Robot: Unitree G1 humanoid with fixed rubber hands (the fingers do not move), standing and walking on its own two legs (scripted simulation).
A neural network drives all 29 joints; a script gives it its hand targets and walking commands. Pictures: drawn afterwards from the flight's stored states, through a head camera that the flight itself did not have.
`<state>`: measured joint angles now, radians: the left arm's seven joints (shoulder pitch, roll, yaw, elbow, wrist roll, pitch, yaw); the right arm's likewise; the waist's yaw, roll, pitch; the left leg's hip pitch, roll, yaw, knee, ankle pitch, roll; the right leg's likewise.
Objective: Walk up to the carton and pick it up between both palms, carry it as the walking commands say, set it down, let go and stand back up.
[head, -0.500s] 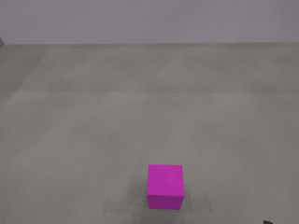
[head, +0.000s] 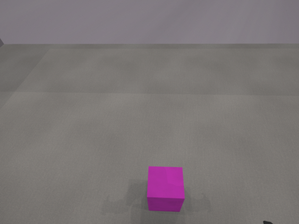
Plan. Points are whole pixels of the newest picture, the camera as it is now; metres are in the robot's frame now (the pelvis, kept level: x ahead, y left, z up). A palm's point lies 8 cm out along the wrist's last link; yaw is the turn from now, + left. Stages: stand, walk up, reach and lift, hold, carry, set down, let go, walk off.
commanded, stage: walk up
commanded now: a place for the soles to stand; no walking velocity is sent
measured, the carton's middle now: (164, 190) +0.41 -0.05 -0.63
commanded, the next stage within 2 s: reach and lift in 0.08 s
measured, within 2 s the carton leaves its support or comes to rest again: neither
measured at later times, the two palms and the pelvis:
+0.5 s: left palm out of the picture +0.15 +0.26 -0.11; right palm (261, 223) +0.15 -0.28 -0.12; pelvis +0.01 -0.02 -0.01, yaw +0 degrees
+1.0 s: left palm (85, 194) +0.25 +0.24 -0.16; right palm (233, 197) +0.23 -0.25 -0.17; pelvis -0.03 +0.00 -0.06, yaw -1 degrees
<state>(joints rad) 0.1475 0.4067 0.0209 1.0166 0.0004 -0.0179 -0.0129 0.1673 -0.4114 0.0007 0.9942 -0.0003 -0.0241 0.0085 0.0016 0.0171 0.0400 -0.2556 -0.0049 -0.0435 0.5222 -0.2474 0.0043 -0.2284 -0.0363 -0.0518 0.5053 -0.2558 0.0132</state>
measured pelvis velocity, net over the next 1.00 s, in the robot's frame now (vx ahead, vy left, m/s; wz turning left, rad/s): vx -0.03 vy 0.00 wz -0.01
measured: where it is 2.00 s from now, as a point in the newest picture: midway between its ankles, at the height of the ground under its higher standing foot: outside the picture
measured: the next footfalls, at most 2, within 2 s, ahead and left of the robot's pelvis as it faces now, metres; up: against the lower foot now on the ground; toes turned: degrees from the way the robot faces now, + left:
none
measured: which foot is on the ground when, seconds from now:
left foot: down 0.00-1.00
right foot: down 0.00-1.00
